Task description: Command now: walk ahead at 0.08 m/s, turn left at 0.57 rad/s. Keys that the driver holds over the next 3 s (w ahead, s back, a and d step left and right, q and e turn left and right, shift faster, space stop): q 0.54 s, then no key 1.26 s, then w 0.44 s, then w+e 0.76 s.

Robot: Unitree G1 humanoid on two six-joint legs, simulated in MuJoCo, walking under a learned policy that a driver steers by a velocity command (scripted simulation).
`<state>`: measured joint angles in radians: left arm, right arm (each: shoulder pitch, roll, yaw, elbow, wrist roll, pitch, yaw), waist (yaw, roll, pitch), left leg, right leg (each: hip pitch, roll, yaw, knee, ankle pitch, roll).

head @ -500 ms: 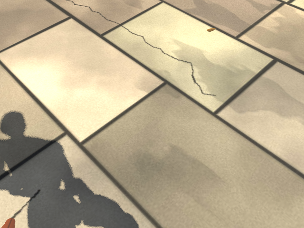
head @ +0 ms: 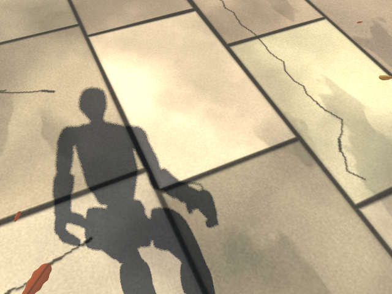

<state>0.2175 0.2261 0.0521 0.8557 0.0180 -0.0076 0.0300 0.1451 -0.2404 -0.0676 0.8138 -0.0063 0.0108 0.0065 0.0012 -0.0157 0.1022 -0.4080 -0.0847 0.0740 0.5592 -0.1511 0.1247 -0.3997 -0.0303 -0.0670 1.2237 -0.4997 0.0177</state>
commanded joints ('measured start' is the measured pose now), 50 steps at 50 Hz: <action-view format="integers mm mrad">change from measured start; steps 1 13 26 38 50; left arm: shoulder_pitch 52 -70 -120 36 58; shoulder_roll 104 104 148 204 115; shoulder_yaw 25 18 9 30 0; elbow -65 -131 -198 -131 -46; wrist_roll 25 1 6 8 -6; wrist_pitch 17 46 7 6 39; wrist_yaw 5 10 18 -14 -17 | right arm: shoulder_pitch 51 98 127 12 -15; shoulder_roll -104 -184 -170 -98 -114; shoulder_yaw -28 -58 -66 -4 46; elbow -45 -66 -58 -83 -1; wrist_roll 6 -18 -29 6 -7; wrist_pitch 8 20 37 60 -15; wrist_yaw -19 -4 10 12 -40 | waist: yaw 8 -42 -75 37 19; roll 52 127 -87 -184 164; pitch -127 -157 -89 -143 -132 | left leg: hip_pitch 171 184 -120 67 348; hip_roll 276 214 -24 12 264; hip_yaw -362 -509 -186 -68 -264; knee -276 -308 566 146 -228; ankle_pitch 290 -154 -262 -326 503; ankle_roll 161 103 -139 -155 34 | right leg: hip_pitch -122 -109 179 343 148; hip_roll -35 25 -212 -207 13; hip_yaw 92 128 276 162 67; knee -36 -355 -959 -820 -642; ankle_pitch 87 117 516 875 111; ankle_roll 12 29 -194 -230 -9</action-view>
